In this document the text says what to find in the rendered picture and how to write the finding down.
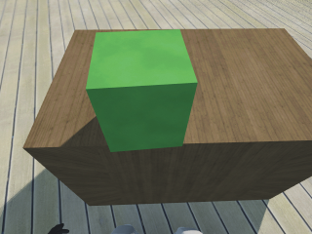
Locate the carton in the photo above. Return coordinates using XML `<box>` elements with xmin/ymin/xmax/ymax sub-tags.
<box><xmin>86</xmin><ymin>29</ymin><xmax>198</xmax><ymax>152</ymax></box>

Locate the robot left hand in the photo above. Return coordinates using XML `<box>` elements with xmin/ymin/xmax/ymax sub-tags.
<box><xmin>48</xmin><ymin>223</ymin><xmax>69</xmax><ymax>234</ymax></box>

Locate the pedestal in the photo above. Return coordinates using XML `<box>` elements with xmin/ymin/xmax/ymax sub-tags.
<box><xmin>23</xmin><ymin>28</ymin><xmax>312</xmax><ymax>206</ymax></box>

